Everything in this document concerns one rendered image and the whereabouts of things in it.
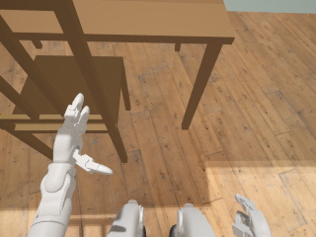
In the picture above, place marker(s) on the right robot thigh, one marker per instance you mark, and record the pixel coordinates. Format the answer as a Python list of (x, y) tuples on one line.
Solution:
[(192, 223)]

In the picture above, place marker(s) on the table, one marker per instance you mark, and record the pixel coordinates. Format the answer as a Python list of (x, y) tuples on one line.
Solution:
[(148, 21)]

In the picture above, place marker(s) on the right robot hand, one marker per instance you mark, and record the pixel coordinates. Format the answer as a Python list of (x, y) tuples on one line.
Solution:
[(252, 225)]

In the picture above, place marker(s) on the robot left forearm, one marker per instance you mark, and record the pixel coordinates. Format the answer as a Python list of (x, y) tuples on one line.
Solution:
[(54, 211)]

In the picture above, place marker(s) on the right robot shin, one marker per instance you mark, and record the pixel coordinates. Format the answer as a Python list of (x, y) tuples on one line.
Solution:
[(177, 234)]

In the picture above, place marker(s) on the chair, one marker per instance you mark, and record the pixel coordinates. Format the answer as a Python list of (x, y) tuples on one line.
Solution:
[(54, 81)]

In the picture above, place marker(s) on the left robot hand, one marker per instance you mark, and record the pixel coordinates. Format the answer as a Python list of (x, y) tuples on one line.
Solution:
[(68, 137)]

